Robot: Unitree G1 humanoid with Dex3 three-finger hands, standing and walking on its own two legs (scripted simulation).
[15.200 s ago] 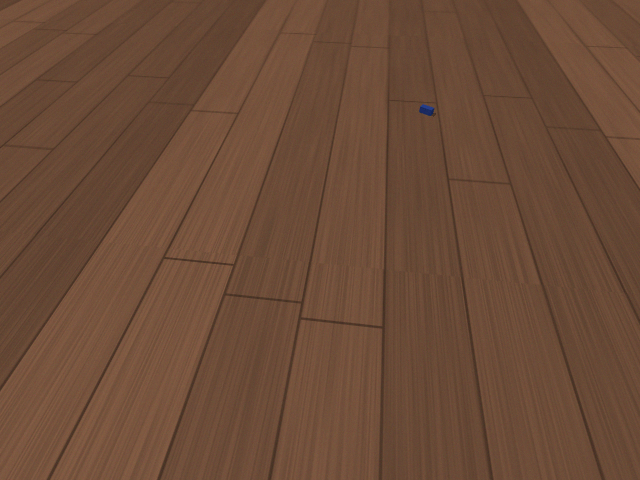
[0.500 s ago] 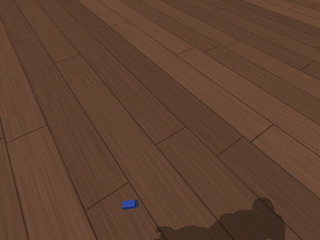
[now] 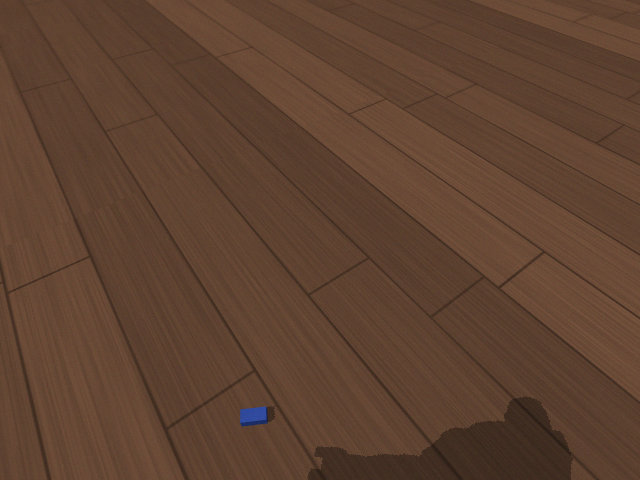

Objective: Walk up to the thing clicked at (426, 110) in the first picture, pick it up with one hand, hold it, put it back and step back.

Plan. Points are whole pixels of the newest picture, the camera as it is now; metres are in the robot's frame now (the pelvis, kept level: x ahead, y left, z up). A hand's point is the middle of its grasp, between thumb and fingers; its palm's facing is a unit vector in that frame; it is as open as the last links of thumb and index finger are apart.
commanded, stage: stand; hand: left
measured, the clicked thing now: (254, 416) +0.40 +0.23 -0.76
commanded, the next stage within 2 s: walk up in 0.76 s
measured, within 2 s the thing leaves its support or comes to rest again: neither
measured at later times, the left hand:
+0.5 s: hand out of the picture +0.07 +0.26 -0.16, palm faces -0.03 -0.94 -0.34, open 7.4 cm
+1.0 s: hand out of the picture +0.06 +0.25 -0.16, palm faces +0.02 -0.93 -0.36, open 7.4 cm
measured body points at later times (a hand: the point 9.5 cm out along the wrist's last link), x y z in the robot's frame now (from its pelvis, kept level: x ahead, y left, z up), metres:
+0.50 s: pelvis +0.01 +0.00 +0.00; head +0.02 +0.01 +0.45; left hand +0.07 +0.30 -0.14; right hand +0.09 -0.30 -0.13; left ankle +0.05 +0.11 -0.75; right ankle -0.05 -0.14 -0.75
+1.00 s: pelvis +0.01 -0.02 +0.00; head +0.02 -0.02 +0.45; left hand +0.06 +0.29 -0.14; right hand +0.09 -0.33 -0.13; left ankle +0.05 +0.11 -0.75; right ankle -0.05 -0.14 -0.75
